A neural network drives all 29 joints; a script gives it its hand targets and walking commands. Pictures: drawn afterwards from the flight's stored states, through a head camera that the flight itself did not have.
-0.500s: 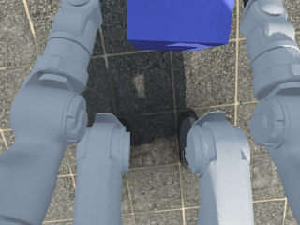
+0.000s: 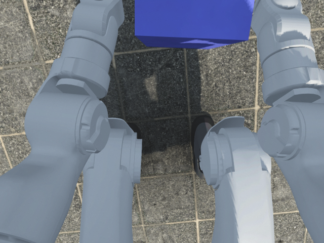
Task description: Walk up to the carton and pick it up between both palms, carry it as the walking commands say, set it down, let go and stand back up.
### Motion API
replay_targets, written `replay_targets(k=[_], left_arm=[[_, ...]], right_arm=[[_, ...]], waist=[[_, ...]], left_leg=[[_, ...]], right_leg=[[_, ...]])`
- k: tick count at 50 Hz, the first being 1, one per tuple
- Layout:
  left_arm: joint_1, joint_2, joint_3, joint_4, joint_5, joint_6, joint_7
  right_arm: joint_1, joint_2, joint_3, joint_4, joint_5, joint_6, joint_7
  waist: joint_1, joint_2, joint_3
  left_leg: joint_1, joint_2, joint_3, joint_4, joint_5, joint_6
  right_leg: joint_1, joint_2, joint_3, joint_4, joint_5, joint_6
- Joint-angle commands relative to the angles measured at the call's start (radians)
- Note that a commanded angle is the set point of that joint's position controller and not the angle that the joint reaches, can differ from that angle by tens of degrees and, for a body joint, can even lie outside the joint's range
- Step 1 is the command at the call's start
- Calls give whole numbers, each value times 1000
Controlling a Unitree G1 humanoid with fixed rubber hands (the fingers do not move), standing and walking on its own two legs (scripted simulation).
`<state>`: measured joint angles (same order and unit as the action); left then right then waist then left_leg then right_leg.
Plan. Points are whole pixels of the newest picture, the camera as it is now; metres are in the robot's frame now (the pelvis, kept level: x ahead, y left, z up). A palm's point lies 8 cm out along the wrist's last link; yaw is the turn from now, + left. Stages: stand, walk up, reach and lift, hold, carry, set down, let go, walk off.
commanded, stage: reach and lift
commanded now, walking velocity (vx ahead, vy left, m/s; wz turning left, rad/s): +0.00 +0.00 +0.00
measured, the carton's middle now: out of the picture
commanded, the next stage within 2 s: none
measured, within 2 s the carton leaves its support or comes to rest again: leaves its support in 0.76 s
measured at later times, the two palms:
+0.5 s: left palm out of the picture +0.56 +0.09 -0.18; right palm out of the picture +0.55 -0.18 -0.18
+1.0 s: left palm out of the picture +0.56 +0.09 -0.12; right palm out of the picture +0.55 -0.17 -0.12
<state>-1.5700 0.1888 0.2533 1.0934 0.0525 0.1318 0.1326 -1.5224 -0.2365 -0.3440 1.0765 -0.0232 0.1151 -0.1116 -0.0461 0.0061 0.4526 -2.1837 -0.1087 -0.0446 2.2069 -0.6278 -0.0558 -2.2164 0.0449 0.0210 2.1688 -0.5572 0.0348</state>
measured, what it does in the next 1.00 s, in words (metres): stands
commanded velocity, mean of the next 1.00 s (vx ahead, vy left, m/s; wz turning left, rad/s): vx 0.00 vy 0.00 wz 0.00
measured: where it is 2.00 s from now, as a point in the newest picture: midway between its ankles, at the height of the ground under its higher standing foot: (165, 160)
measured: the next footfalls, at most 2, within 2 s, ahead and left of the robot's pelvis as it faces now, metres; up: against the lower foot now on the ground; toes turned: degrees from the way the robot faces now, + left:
none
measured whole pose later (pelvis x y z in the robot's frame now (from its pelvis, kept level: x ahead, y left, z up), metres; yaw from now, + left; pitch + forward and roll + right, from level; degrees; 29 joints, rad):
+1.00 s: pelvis +0.00 +0.00 +0.01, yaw +1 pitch +38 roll +0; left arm -1.44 0.12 0.33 0.91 0.06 0.26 0.19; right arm -1.42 -0.16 -0.36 0.89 -0.09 0.29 -0.15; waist -0.05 0.04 0.29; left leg -2.19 -0.15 -0.05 2.15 -0.62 -0.07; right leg -2.22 0.10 0.07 2.12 -0.56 0.07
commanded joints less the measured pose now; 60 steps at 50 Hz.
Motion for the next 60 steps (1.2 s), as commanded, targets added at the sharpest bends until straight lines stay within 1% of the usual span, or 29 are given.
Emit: replay_targets(k=[1,3,6,9,15,23,28,34,38,41,45,48,51,56,60], left_arm=[[-425,-776,-179,-80,-7,20,-219],[-419,-837,-188,-98,-5,30,-241],[-395,-888,-203,-118,-7,40,-259],[-363,-920,-217,-126,-9,49,-268],[-341,-960,-243,-146,-36,51,-269],[-362,-986,-288,-179,-65,52,-255],[-381,-1001,-298,-190,-67,52,-245],[-485,-1062,-389,-302,-131,54,-223],[-556,-1087,-429,-370,-166,63,-208],[-575,-1103,-425,-371,-170,75,-200],[-559,-1120,-370,-317,-137,98,-204],[-533,-1123,-313,-263,-98,114,-211],[-516,-1120,-268,-234,-65,126,-218],[-534,-1118,-260,-274,-50,139,-222],[-535,-1122,-268,-305,-45,146,-226]], right_arm=[[-498,791,235,-110,8,33,244],[-485,856,253,-113,12,48,272],[-463,908,266,-123,26,59,295],[-447,927,282,-136,41,64,307],[-426,944,318,-157,66,67,315],[-431,966,365,-171,91,68,306],[-445,985,373,-174,89,71,299],[-552,1026,451,-308,141,70,274],[-610,1040,475,-378,162,79,251],[-624,1051,465,-387,147,92,237],[-606,1071,417,-345,98,117,239],[-591,1085,377,-312,56,135,251],[-586,1104,354,-299,27,151,263],[-613,1141,375,-335,22,170,269],[-602,1166,388,-343,20,181,264]], waist=[[-11,52,-1088],[-5,51,-1062],[-1,62,-1038],[-1,68,-1026],[-15,55,-1043],[-17,55,-1102],[-12,57,-1126],[-31,64,-1414],[-50,65,-1585],[-64,56,-1610],[-74,42,-1534],[-68,34,-1463],[-49,21,-1439],[-17,-8,-1532],[-6,-20,-1566]], left_leg=[[445,-62,101,-156,272,35],[426,-66,107,-153,262,40],[409,-69,108,-146,273,46],[406,-71,104,-139,291,50],[417,-75,96,-129,334,56],[447,-77,94,-131,362,55],[449,-76,98,-132,358,53],[579,-80,105,-129,458,39],[645,-82,111,-140,497,28],[642,-86,114,-163,472,22],[601,-88,118,-208,393,22],[566,-89,120,-237,342,26],[545,-90,124,-260,317,32],[565,-92,131,-286,333,37],[563,-94,135,-302,340,36]], right_leg=[[536,89,-78,-114,266,-12],[516,93,-84,-107,255,-16],[487,96,-85,-97,266,-20],[469,97,-84,-90,281,-23],[460,94,-84,-81,322,-26],[478,91,-79,-82,355,-23],[491,94,-77,-87,358,-22],[640,99,-85,-89,470,-13],[722,101,-90,-104,515,-10],[750,102,-99,-128,494,-7],[723,104,-111,-170,412,-6],[685,106,-117,-198,355,-8],[673,109,-118,-221,328,-8],[731,111,-113,-248,349,-3],[772,112,-107,-267,371,0]])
